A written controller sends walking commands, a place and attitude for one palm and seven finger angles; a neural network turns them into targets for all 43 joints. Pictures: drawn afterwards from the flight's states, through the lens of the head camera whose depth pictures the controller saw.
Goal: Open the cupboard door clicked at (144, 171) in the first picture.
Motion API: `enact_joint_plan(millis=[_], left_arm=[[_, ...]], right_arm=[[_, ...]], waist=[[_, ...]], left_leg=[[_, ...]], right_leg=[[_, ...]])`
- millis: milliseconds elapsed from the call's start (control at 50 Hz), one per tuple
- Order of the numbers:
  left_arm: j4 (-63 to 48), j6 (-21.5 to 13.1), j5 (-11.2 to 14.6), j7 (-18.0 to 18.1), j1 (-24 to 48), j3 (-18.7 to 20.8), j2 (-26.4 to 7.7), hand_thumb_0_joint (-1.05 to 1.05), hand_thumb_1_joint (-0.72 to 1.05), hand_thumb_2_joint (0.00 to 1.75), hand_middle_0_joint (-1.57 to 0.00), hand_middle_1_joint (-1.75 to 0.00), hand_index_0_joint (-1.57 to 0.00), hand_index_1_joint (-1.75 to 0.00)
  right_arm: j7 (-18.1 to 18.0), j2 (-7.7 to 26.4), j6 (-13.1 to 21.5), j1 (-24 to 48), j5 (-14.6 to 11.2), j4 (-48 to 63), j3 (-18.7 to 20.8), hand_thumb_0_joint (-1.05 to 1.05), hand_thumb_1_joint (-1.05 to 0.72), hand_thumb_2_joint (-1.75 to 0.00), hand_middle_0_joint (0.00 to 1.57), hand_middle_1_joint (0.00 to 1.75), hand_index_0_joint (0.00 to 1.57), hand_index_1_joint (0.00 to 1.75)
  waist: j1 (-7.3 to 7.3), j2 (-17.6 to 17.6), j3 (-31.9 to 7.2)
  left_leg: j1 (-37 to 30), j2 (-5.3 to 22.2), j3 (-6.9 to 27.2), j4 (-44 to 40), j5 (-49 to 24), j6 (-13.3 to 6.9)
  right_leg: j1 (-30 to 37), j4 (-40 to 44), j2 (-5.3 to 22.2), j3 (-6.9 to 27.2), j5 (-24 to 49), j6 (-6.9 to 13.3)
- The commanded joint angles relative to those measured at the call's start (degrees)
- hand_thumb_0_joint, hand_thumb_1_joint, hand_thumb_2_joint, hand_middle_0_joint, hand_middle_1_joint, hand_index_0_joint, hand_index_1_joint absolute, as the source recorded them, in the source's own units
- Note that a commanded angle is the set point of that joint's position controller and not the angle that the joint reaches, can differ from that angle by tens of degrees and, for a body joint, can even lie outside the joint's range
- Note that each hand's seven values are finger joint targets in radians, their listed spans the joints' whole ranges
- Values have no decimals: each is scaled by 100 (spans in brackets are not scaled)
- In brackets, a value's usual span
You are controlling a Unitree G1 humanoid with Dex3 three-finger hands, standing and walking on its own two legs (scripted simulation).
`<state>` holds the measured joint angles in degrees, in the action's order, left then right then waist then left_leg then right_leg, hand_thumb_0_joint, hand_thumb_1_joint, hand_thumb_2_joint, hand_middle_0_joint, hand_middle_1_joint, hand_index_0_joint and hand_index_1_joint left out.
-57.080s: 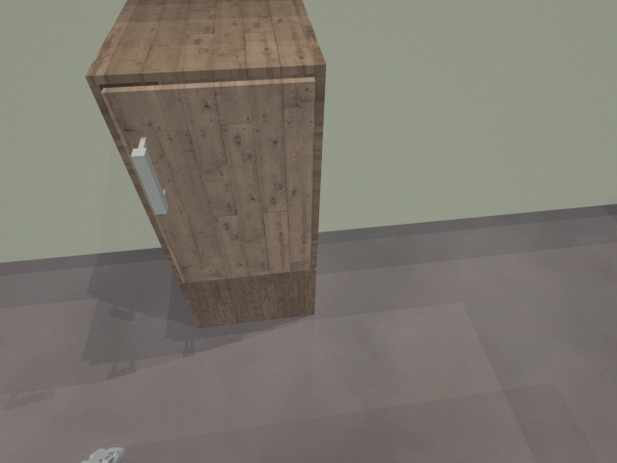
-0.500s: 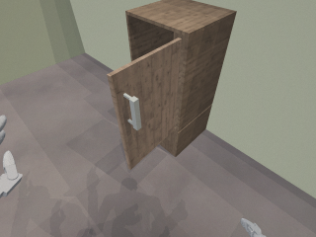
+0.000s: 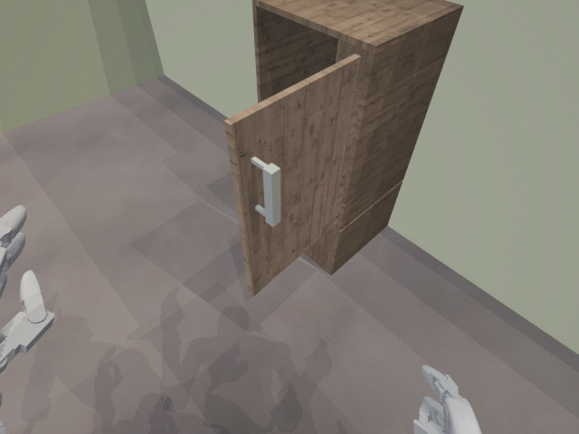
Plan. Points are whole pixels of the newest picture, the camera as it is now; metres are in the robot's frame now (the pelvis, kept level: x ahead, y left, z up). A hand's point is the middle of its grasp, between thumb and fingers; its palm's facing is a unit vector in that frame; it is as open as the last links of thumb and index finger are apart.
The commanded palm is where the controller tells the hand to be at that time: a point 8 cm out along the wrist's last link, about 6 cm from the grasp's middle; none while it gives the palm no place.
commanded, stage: stop stepping back and stand still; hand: left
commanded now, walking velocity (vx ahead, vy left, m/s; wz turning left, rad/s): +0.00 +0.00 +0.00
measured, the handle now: (265, 192) +0.57 +0.09 -0.03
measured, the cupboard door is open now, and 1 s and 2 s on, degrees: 93 93 93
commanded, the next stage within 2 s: let the arm hang, fingers relaxed in 0.38 s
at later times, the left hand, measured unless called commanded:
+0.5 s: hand (38, 316) +0.20 +0.28 +0.14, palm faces +0.37 -0.78 -0.50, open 7.4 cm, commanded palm none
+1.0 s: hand out of the picture -0.01 +0.19 -0.17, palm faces +0.04 -0.97 -0.25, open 7.2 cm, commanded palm none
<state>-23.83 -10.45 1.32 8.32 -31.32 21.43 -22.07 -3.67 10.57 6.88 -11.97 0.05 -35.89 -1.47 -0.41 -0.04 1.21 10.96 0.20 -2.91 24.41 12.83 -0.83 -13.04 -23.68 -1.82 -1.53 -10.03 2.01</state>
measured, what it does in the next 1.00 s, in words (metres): stands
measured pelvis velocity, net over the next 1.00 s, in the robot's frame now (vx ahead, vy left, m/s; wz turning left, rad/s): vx -0.01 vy -0.02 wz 0.05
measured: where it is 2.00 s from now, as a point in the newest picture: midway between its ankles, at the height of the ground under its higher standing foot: outside the picture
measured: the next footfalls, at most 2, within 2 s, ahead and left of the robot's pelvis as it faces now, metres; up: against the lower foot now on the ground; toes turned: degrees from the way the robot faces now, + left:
none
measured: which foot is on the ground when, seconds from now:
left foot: down 0.00-1.00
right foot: down 0.00-1.00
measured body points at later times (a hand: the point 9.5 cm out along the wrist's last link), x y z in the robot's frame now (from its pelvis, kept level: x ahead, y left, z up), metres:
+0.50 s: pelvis +0.00 +0.01 +0.00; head +0.02 +0.02 +0.45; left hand +0.17 +0.32 +0.17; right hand +0.17 -0.22 -0.09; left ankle +0.00 +0.11 -0.74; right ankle +0.03 -0.09 -0.74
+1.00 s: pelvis -0.01 -0.02 +0.00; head +0.02 -0.02 +0.45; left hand -0.01 +0.24 -0.15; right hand +0.00 -0.27 -0.16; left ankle +0.00 +0.11 -0.74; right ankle +0.03 -0.09 -0.74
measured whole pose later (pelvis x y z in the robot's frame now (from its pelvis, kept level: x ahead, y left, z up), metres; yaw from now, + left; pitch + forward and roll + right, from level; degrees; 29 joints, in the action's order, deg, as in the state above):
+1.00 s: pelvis -0.01 -0.02 +0.00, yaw +3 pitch -1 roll +0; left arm 61.0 1.0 -0.9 0.4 -14.9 0.6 -13.0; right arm -0.8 13.1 -1.9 -16.0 1.3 -61.7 0.3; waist 0.4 -0.4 4.5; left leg 12.5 0.4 0.3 25.7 12.1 0.3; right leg -13.0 -23.8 -2.0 -4.8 -10.0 3.7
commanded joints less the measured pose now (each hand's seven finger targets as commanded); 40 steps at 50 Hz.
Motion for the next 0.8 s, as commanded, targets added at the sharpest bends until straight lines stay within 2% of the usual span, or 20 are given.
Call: enact_joint_plan(millis=[0, 100, 200, 240, 300, 340, 440, 460, 480, 500, 520, 540, 580, 600, 620, 660, 680, 700, 740, 780], left_arm=[[-1505, -388, 40, 153, 334, 874, -1221, 0, 90, 90, -20, -30, -20, -30], [-1470, -386, 75, 154, 112, 883, -1142, 0, 90, 90, -20, -30, -20, -30], [-1303, -391, 94, 141, 10, 836, -1045, 0, 90, 90, -20, -30, -20, -30], [-1313, -401, 88, 140, -13, 807, -1003, 0, 90, 90, -20, -30, -20, -30], [-1427, -414, 86, 143, 1, 890, -1126, 0, 90, 90, -20, -30, -20, -30], [-1439, -416, 93, 146, -23, 839, -1065, 0, 90, 90, -20, -30, -20, -30], [-1466, -433, 93, 157, -59, 872, -1086, 0, 90, 90, -20, -30, -20, -30], [3110, 343, -318, -651, 543, -1660, -55, 0, 90, 90, -20, -30, -20, -30], [3337, 835, -268, -772, 612, -1453, -13, 0, 90, 90, -20, -30, -20, -30], [3257, 952, -264, -798, 612, -1501, 62, 0, 90, 90, -20, -30, -20, -30], [3430, 968, -271, -790, 757, -1510, 118, 0, 90, 90, -20, -30, -20, -30], [3701, 954, -299, -795, 909, -1528, 70, 0, 90, 90, -20, -30, -20, -30], [4349, 931, -353, -803, 1174, -1571, -106, 0, 90, 90, -20, -30, -20, -30], [4688, 926, -371, -803, 1356, -1587, -212, 0, 90, 90, -20, -30, -20, -30], [5028, 940, -365, -802, 1528, -1615, -255, 0, 90, 90, -20, -30, -20, -30], [5673, 984, -323, -777, 1827, -1732, -243, 0, 90, 90, -20, -30, -20, -30], [5963, 994, -303, -767, 1914, -1785, -207, 0, 90, 90, -20, -30, -20, -30], [6189, 995, -289, -751, 1961, -1816, -230, 0, 90, 90, -20, -30, -20, -30], [6696, 987, -256, -740, 1893, -1871, -121, 0, 90, 90, -20, -30, -20, -30], [7174, 966, -227, -726, 1753, -1903, -58, 0, 90, 90, -20, -30, -20, -30]], right_arm=[[-83, 831, 286, 467, 27, 866, 318, 0, -90, -90, 20, 30, 20, 30], [-77, 808, 273, 455, 30, 889, 309, 0, -90, -90, 20, 30, 20, 30], [-80, 825, 248, 454, 11, 869, 341, 0, -90, -90, 20, 30, 20, 30], [-85, 837, 240, 437, 1, 876, 346, 0, -90, -90, 20, 30, 20, 30], [-110, 854, 241, 484, 6, 890, 368, 0, -90, -90, 20, 30, 20, 30], [-108, 843, 235, 460, 0, 902, 357, 0, -90, -90, 20, 30, 20, 30], [-127, 857, 221, 471, 4, 924, 372, 0, -90, -90, 20, 30, 20, 30], [402, 1805, 477, 856, -117, -442, 627, 0, -90, -90, 20, 30, 20, 30], [423, 1599, 69, 350, -73, -522, 617, 0, -90, -90, 20, 30, 20, 30], [394, 1564, -30, 258, -58, -435, 620, 0, -90, -90, 20, 30, 20, 30], [381, 1522, -102, 226, -8, -479, 581, 0, -90, -90, 20, 30, 20, 30], [371, 1497, -185, 294, 30, -465, 515, 0, -90, -90, 20, 30, 20, 30], [372, 1535, -291, 408, 93, -574, 469, 0, -90, -90, 20, 30, 20, 30], [382, 1508, -351, 387, 102, -633, 469, 0, -90, -90, 20, 30, 20, 30], [380, 1463, -415, 323, 113, -747, 450, 0, -90, -90, 20, 30, 20, 30], [369, 1299, -547, 248, 138, -979, 386, 0, -90, -90, 20, 30, 20, 30], [366, 1229, -587, 219, 148, -1091, 348, 0, -90, -90, 20, 30, 20, 30], [362, 1248, -617, 223, 150, -1172, 334, 0, -90, -90, 20, 30, 20, 30], [339, 1130, -629, 255, 158, -1386, 280, 0, -90, -90, 20, 30, 20, 30], [311, 1030, -645, 229, 137, -1589, 247, 0, -90, -90, 20, 30, 20, 30]], waist=[[12, -480, -569], [13, -539, -579], [31, -358, -555], [35, -457, -594], [19, -463, -660], [22, -386, -674], [18, -482, -643], [301, -492, 148], [213, -534, -371], [179, -496, -370], [172, -388, -572], [126, -95, -572], [48, 841, -586], [70, 1140, -591], [116, 1224, -561], [187, 1032, -420], [203, 747, -403], [197, 294, -395], [112, -534, -410], [50, -781, -421]], left_leg=[[425, 459, 528, -680, -391, -39], [470, 432, 538, -673, -612, 33], [458, 402, 514, -631, -574, 60], [473, 415, 525, -672, -605, 72], [410, 414, 531, -662, -769, 68], [426, 423, 550, -652, -813, 79], [470, 396, 550, -661, -730, 89], [891, 536, 776, 206, -1491, -38], [435, 630, 708, 105, -1997, 69], [276, 721, 687, 134, -2379, 39], [582, 863, 976, 41, -1900, -167], [775, 898, 1135, -52, -1603, -312], [832, 746, 1098, 38, -1056, -329], [691, 565, 992, 160, -760, -273], [563, 403, 878, 290, -510, -249], [276, 196, 693, 383, -215, -178], [143, 173, 654, 346, -244, -161], [39, 218, 685, 237, -340, -142], [243, 377, 811, -128, -330, -152], [374, 404, 798, -266, -202, -119]], right_leg=[[684, 183, 323, 466, 576, -199], [775, 157, 310, 388, 763, -192], [731, 260, 331, 401, 816, -192], [795, 197, 320, 348, 815, -205], [819, 158, 308, 303, 933, -213], [848, 132, 320, 293, 971, -217], [839, 154, 329, 306, 888, -210], [-223, -553, 702, 17, 1033, -59], [-341, -427, 663, 301, 491, 10], [-463, -524, 534, 188, 164, 4], [-320, -785, 485, 117, -303, 16], [-190, -889, 453, 181, -365, 29], [52, -597, 564, 361, -119, 94], [-64, -381, 715, 558, -72, 170], [-183, -181, 887, 739, -75, 247], [-461, 160, 1058, 955, -313, 344], [-507, 229, 1049, 982, -367, 354], [-486, 226, 973, 921, -427, 323], [-99, 135, 807, 784, -385, 215], [239, 216, 788, 752, -297, 188]])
